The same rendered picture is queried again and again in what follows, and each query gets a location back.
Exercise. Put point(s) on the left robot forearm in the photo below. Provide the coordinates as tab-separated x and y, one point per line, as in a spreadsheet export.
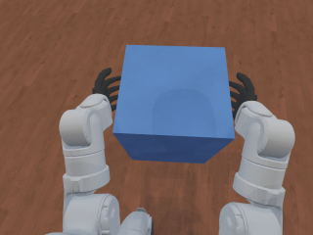
82	133

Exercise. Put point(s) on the left robot upper arm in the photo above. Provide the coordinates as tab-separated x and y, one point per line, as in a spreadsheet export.
96	214

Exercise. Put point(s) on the right robot upper arm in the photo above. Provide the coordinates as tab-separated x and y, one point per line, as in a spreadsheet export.
246	219

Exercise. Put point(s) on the robot left shin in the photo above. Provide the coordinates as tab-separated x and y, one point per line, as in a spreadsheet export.
141	210

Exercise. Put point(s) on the left robot hand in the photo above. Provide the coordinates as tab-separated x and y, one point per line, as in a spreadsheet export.
101	86

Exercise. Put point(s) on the right robot hand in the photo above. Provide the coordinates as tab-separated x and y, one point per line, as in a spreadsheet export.
247	92

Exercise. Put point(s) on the right robot forearm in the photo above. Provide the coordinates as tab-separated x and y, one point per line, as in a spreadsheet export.
265	157

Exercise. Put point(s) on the robot left thigh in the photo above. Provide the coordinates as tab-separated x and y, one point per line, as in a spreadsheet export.
137	223

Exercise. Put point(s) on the carton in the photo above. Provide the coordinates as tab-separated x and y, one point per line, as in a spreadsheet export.
174	103

